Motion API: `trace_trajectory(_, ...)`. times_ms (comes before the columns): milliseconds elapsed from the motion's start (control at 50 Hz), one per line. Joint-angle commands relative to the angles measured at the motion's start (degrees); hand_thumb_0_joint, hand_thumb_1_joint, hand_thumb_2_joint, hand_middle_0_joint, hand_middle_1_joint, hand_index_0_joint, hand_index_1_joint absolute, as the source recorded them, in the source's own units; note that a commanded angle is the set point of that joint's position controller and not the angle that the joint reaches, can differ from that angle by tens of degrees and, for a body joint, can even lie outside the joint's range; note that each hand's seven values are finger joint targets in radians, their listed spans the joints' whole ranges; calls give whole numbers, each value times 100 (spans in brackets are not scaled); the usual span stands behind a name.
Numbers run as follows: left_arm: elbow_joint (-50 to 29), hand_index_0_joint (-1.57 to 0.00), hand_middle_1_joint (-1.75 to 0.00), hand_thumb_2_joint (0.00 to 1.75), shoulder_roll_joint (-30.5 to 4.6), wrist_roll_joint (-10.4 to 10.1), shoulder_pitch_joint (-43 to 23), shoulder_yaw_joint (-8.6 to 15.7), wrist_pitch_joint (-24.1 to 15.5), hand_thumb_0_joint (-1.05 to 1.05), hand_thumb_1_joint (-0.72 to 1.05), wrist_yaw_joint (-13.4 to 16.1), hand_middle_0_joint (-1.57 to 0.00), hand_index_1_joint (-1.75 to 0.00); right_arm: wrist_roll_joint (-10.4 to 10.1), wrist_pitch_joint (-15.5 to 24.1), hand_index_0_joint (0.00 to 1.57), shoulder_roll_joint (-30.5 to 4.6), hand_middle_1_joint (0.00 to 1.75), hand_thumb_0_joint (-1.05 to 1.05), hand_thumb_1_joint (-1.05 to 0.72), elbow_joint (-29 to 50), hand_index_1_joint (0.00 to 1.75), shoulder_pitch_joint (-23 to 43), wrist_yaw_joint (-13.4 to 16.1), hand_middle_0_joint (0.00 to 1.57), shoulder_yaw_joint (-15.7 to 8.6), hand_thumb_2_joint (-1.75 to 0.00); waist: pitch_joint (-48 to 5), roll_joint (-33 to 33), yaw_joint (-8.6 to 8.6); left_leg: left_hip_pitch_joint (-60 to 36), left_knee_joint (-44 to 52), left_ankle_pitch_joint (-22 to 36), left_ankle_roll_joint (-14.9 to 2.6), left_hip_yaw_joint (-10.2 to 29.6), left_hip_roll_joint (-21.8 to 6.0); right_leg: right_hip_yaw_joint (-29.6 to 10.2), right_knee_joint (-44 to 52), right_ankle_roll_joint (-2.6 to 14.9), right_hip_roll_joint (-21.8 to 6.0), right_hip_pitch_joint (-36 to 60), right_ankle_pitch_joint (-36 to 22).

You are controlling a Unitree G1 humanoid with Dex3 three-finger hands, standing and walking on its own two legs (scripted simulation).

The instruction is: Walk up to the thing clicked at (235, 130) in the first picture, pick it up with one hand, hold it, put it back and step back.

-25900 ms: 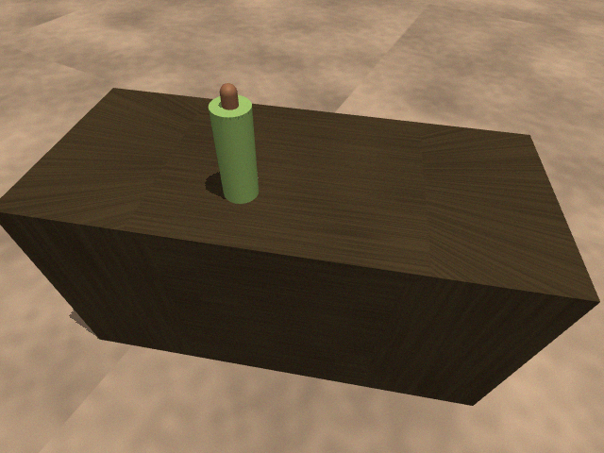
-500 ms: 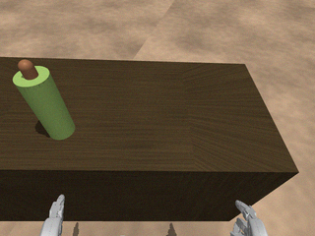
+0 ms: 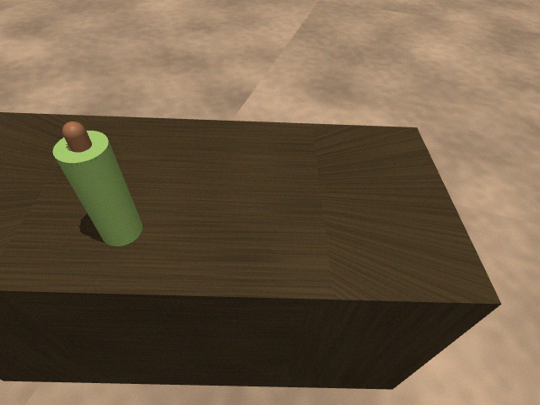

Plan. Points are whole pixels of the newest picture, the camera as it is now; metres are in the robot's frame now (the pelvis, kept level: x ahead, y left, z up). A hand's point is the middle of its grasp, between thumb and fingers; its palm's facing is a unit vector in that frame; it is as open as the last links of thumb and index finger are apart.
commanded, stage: stand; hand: left
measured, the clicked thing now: (100, 185) +0.49 +0.31 +0.04
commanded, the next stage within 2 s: none
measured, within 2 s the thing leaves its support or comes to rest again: neither
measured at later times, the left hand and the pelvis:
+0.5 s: hand out of the picture +0.03 +0.25 -0.13, palm faces -0.04 -0.94 -0.34, open 7.6 cm; pelvis -0.01 +0.00 +0.03, yaw +0 degrees
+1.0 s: hand out of the picture +0.07 +0.25 -0.13, palm faces -0.05 -0.94 -0.33, open 7.4 cm; pelvis +0.00 +0.00 +0.03, yaw -1 degrees
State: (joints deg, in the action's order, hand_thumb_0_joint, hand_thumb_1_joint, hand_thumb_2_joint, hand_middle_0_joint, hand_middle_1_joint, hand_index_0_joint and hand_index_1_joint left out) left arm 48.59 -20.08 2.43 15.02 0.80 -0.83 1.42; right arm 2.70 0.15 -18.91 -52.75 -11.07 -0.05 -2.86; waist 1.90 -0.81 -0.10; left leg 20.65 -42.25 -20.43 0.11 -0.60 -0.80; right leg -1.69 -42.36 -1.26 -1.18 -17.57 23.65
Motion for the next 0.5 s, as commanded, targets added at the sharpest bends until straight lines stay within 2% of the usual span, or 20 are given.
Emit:
trace_trajectory(0,-139,-20,-30,77,-1007,-82,-355,251,-160,0,16,81,-20,-30,-53,167,20,-991,30,0,-90,109,30,259,90,20,-207,-90,-281,232,5,-678,1234,1030,-346,730,-463,-467,1177,477,-341,12,-1340)
trace_trajectory(20,-35,-20,-30,85,-985,-103,-347,244,-136,0,24,79,-20,-30,-46,155,20,-1040,30,0,-90,27,30,298,92,20,-203,-90,-222,354,24,-604,1520,599,-360,817,-514,-423,1256,442,-295,63,-1064)
trace_trajectory(40,90,-20,-30,90,-988,-108,-350,233,-124,0,32,70,-20,-30,-49,161,20,-1050,30,0,-90,-59,30,339,88,20,-182,-90,-107,386,32,-600,1731,488,-336,881,-551,-386,1316,428,-268,141,-1003)
trace_trajectory(60,215,-20,-30,90,-953,-104,-275,210,-120,0,40,58,-20,-30,-51,149,20,-1070,30,0,-90,-131,30,434,88,20,-176,-90,-58,363,84,-581,1823,313,-315,882,-558,-388,1477,420,-289,215,-920)
trace_trajectory(80,316,-20,-30,90,-964,-104,-330,201,-113,0,48,53,-20,-30,-59,144,20,-1052,30,0,-90,-188,30,465,96,20,-169,-90,-12,245,62,-598,1924,211,-288,849,-534,-434,1629,419,-314,257,-846)
trace_trajectory(120,469,-20,-30,90,-1024,-101,-425,187,-137,0,64,36,-20,-30,-97,166,20,-1028,30,0,-90,-346,30,388,91,20,-141,-90,-29,122,9,-801,1979,542,-225,744,-484,-489,1825,411,-379,371,-1046)
trace_trajectory(180,669,-20,-30,90,-1014,-136,-523,171,-147,0,88,25,-20,-30,-107,177,20,-1053,30,0,-90,-548,30,368,89,20,-132,-90,-44,172,-9,-973,2165,715,-199,708,-517,-455,2001,353,-409,518,-1105)
trace_trajectory(240,880,-20,-30,90,-952,-134,-491,139,-137,0,90,7,-20,-30,-121,173,20,-1098,30,0,-90,-677,30,455,83,20,-127,-90,87,296,17,-934,2467,283,-183,780,-554,-375,2137,300,-365,572,-903)
trace_trajectory(300,1032,-20,-30,90,-958,-118,-584,115,-148,0,90,4,-20,-30,-147,169,20,-1046,30,0,-90,-787,30,472,76,20,-119,-90,64,106,-5,-1037,2444,558,-164,689,-543,-443,2288,303,-448,659,-959)
trace_trajectory(380,1190,-20,-30,90,-993,-114,-617,122,-134,0,90,-8,-20,-30,-147,148,20,-1047,30,0,-90,-891,30,479,60,20,-104,-90,156,169,-9,-949,2634,186,-131,696,-523,-406,2362,261,-417,680,-756)
trace_trajectory(480,1284,-20,-30,90,-1023,-121,-718,110,-157,0,90,-5,-20,-30,-159,141,20,-1045,30,0,-90,-971,30,520,52,20,-80,-90,47,76,-23,-1249,2508,708,-137,601,-524,-478,2527,237,-506,645,-991)
